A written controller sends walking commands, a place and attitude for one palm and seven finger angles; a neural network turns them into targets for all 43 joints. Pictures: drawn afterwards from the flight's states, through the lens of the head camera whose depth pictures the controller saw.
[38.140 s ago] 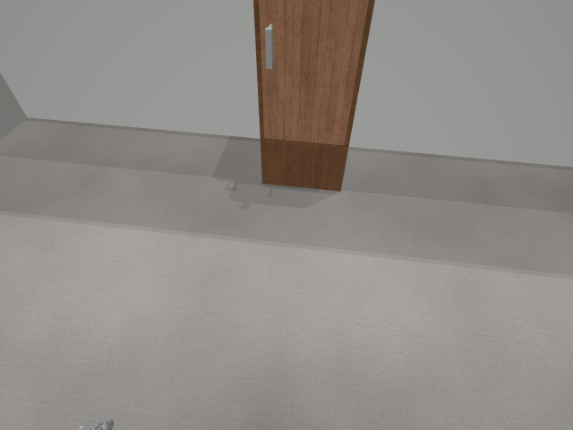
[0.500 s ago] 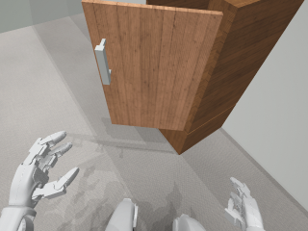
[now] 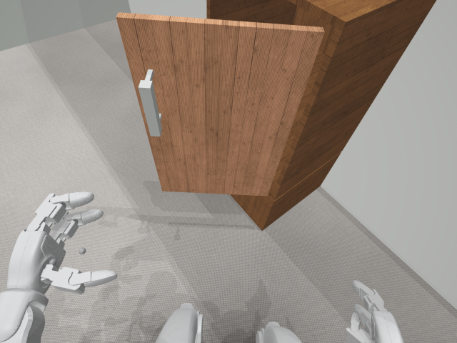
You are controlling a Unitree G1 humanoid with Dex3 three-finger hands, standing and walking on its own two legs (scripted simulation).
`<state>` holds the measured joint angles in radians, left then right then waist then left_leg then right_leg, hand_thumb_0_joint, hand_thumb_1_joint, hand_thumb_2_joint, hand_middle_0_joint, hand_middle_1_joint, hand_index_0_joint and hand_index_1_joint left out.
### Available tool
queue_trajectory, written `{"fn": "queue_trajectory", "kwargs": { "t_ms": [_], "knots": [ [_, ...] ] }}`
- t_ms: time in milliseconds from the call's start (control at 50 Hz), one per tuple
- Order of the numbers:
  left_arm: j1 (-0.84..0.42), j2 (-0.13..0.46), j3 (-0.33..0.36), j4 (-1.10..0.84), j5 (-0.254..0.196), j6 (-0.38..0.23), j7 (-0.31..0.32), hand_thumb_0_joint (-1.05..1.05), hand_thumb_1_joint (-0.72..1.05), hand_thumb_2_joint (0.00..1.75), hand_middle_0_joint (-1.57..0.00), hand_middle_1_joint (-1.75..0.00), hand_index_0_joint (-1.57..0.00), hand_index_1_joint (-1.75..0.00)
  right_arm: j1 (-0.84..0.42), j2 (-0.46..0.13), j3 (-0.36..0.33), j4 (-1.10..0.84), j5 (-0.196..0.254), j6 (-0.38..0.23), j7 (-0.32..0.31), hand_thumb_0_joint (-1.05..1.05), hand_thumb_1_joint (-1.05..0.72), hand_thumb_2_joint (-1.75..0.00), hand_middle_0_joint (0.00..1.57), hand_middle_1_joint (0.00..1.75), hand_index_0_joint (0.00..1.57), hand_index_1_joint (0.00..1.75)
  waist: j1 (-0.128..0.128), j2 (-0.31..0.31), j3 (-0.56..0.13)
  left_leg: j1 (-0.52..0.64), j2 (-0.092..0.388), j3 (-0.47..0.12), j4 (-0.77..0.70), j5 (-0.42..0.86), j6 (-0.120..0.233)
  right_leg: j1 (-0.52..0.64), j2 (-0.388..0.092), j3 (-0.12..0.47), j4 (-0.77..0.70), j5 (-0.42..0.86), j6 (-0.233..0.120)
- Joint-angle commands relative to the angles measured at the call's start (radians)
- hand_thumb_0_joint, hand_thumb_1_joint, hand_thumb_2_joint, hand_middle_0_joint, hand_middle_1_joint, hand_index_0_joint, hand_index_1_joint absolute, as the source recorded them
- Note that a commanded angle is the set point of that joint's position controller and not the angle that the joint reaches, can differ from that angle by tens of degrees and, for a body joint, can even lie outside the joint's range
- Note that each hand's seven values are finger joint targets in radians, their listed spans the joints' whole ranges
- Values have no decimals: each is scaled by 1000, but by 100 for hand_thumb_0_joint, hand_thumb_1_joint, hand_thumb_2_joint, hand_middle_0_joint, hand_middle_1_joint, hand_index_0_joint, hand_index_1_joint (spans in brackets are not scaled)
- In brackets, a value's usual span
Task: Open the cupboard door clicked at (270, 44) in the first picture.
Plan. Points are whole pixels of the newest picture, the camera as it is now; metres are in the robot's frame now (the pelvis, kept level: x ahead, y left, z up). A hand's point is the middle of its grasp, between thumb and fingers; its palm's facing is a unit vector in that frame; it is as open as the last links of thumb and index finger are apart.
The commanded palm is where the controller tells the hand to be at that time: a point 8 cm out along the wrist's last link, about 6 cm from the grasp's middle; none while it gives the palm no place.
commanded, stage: raise the hand with hooked fingers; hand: left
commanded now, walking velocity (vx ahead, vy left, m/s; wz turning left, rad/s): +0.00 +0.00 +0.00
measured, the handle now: (153, 104) +0.58 +0.21 +0.04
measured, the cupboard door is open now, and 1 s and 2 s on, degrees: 51 51 51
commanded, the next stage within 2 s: move the hooked fingers beside the handle in 1.00 s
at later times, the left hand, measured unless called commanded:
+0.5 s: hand (65, 220) +0.28 +0.28 +0.06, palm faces +0.06 -1.00 -0.05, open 14.0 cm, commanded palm +0.26 +0.32 +0.07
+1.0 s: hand (79, 213) +0.30 +0.26 +0.06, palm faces +0.06 -1.00 -0.03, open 14.0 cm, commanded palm +0.27 +0.31 +0.07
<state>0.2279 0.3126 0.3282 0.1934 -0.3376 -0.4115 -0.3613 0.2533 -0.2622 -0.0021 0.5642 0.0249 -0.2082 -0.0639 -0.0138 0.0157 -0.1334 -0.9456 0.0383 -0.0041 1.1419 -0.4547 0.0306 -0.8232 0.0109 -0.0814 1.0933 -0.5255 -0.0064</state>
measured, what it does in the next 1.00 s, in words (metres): stands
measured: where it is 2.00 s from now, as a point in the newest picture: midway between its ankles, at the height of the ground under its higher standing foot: outside the picture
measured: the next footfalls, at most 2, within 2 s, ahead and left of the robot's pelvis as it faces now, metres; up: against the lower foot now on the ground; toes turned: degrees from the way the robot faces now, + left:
none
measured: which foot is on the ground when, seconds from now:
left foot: down 0.00-1.00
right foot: down 0.00-1.00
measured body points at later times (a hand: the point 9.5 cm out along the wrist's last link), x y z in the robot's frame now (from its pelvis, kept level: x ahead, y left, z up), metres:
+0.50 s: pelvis +0.00 +0.00 +0.01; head +0.07 +0.02 +0.46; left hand +0.27 +0.33 +0.07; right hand +0.16 -0.25 -0.07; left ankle +0.06 +0.10 -0.65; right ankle +0.01 -0.12 -0.65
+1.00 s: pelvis +0.01 -0.01 +0.01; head +0.07 +0.00 +0.46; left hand +0.29 +0.31 +0.07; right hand +0.16 -0.26 -0.07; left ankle +0.06 +0.10 -0.65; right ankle +0.01 -0.12 -0.65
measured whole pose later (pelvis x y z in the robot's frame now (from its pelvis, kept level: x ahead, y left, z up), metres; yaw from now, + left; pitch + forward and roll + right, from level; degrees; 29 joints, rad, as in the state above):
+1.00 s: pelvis +0.01 -0.01 +0.01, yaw +0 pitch +14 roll -3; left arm -0.01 0.39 0.42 0.43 -0.36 -0.37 -0.47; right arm 0.27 -0.27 0.03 0.55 0.03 -0.15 -0.06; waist -0.02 0.02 -0.12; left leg -0.89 0.05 0.00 1.08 -0.44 0.01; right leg -0.77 0.03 -0.08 1.04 -0.51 -0.02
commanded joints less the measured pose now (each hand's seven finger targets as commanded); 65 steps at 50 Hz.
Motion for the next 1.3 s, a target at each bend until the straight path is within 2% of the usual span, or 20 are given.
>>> {"fn": "queue_trajectory", "kwargs": {
  "t_ms": [0, 40, 80, 140, 260, 420, 460, 520, 600, 680, 700, 800, 840, 900, 1040, 1080, 1140, 1220, 1240, 1280],
  "knots": [
    [-125, 196, 91, -188, -21, -49, -8, 0, -41, 34, -29, -114, -29, -114, -12, -148, -48, -147, 7, -39, -5, 0, -90, -90, 20, 30, 20, 30, 9, 104, -227, 316, -14, -75, -227, 142, -16, 11, 31, 4, -159, 132, -25],
    [-147, 212, 97, -154, -21, -31, -19, 0, -45, 32, -30, -117, -30, -117, -8, -155, -44, -152, 9, -33, -9, 0, -90, -90, 20, 30, 20, 30, 9, 93, -210, 313, -13, -80, -233, 133, -17, 8, 37, 4, -161, 129, -28],
    [-199, 217, 91, -154, -18, -17, -32, 0, -50, 30, -30, -120, -30, -120, -10, -155, -38, -158, 10, -28, -8, 0, -90, -90, 20, 30, 20, 30, 5, 120, -210, 324, -14, -81, -243, 121, -20, 9, 34, 3, -168, 125, -28],
    [-249, 241, 105, -123, -20, -5, -46, 0, -50, 30, -30, -120, -30, -120, -6, -160, -34, -161, 11, -26, -15, 0, -90, -90, 20, 30, 20, 30, 1, 103, -200, 329, -13, -89, -250, 93, -20, 4, 38, 5, -173, 110, -30],
    [-295, 273, 133, -71, -24, 8, -67, 0, -50, 30, -30, -120, -30, -120, -3, -160, -27, -161, 11, -21, -16, 0, -90, -90, 20, 30, 20, 30, 12, 107, -228, 351, -15, -85, -257, 133, -22, 32, 38, 6, -185, 131, -31],
    [-383, 314, 160, -2, -34, 14, -98, 0, -50, 30, -30, -120, -30, -120, 9, -167, -28, -150, 14, -11, -21, 0, -90, -90, 20, 30, 20, 30, 6, 100, -225, 352, -16, -71, -259, 140, -16, 47, 36, 17, -208, 135, -29],
    [-408, 345, 183, 1, -35, 10, -104, 0, -50, 30, -30, -120, -30, -120, 16, -169, -28, -146, 13, -11, -22, 0, -90, -90, 20, 30, 20, 30, 12, 118, -252, 365, -17, -64, -251, 181, -15, 65, 36, 22, -204, 164, -32],
    [-386, 316, 163, 35, -40, 16, -114, 0, -50, 30, -30, -120, -30, -120, 20, -168, -31, -147, 16, -8, -20, 0, -90, -90, 20, 30, 20, 30, 13, 95, -244, 355, -20, -57, -252, 193, -11, 80, 35, 24, -212, 177, -28],
    [-377, 323, 175, 50, -48, 17, -120, 0, -50, 30, -30, -120, -30, -120, 29, -171, -35, -151, 15, -1, -14, 0, -90, -90, 20, 30, 20, 30, 9, 55, -242, 328, -23, -43, -237, 206, -5, 93, 36, 34, -215, 203, -22],
    [-386, 333, 192, 36, -49, -4, -108, 0, -50, 30, -30, -120, -30, -120, 27, -167, -37, -150, 13, 2, -10, 0, -90, -90, 20, 30, 20, 30, 16, 69, -262, 320, -24, -34, -223, 219, -4, 111, 33, 46, -206, 220, -22],
    [-389, 333, 188, 31, -46, -8, -106, 0, -50, 30, -30, -120, -30, -120, 25, -166, -36, -150, 13, 3, -9, 0, -90, -90, 20, 30, 20, 30, 17, 94, -255, 320, -24, -32, -223, 220, -5, 107, 32, 49, -206, 221, -22],
    [-399, 325, 177, 39, -44, -12, -103, 0, -50, 30, -30, -120, -30, -120, 22, -163, -35, -147, 14, 11, -9, 0, -90, -90, 20, 30, 20, 30, 3, 71, -240, 304, -23, -28, -217, 203, -2, 105, 34, 58, -212, 215, -17],
    [-404, 346, 192, 23, -45, -17, -104, 0, -50, 30, -30, -120, -30, -120, 24, -165, -35, -148, 12, 11, -12, 0, -90, -90, 20, 30, 20, 30, 10, 79, -267, 311, -23, -28, -209, 229, 0, 124, 35, 61, -201, 243, -20],
    [-404, 330, 182, 19, -46, -17, -106, 0, -50, 30, -30, -120, -30, -120, 17, -159, -34, -148, 14, 14, -12, 0, -90, -90, 20, 30, 20, 30, 11, 99, -274, 323, -25, -24, -210, 232, -2, 124, 33, 63, -204, 252, -17],
    [-411, 317, 173, 66, -53, -7, -118, 0, -50, 30, -30, -120, -30, -120, 17, -162, -31, -151, 16, 22, -16, 0, -90, -90, 20, 30, 20, 30, 0, 37, -244, 285, -24, -22, -197, 206, 3, 119, 35, 72, -211, 233, -14],
    [-421, 315, 168, 64, -48, -7, -120, 0, -50, 30, -30, -120, -30, -120, 11, -160, -30, -152, 17, 22, -15, 0, -90, -90, 20, 30, 20, 30, 5, 71, -246, 289, -24, -22, -201, 200, 0, 113, 31, 72, -209, 227, -16],
    [-583, 341, 164, 93, -35, -16, -110, 0, -50, 30, -30, -120, -30, -120, 15, -166, -25, -128, 14, 22, -26, 0, -90, -90, 20, 30, 20, 30, -22, 72, -215, 272, -19, -32, -188, 157, 2, 62, 34, 74, -204, 173, -18],
    [-683, 345, 143, 140, -12, -24, -115, 0, -50, 30, -30, -120, -30, -120, 21, -168, -24, -113, 14, 19, -34, 0, -90, -90, 20, 30, 20, 30, -19, 105, -270, 304, -16, -41, -194, 145, -2, 50, 29, 69, -195, 151, -23],
    [-699, 336, 128, 141, -10, -24, -115, 0, -50, 30, -30, -120, -30, -120, 24, -168, -25, -111, 14, 19, -35, 0, -90, -90, 20, 30, 20, 30, -28, 100, -275, 316, -15, -42, -188, 157, 1, 40, 33, 69, -193, 162, -23],
    [-703, 372, 155, 193, 0, -10, -113, 0, -50, 30, -30, -120, -30, -120, 30, -173, -26, -103, 14, 25, -35, 0, -90, -90, 20, 30, 20, 30, -16, 103, -284, 304, -15, -40, -190, 155, -2, 48, 29, 69, -193, 162, -22]
  ]
}}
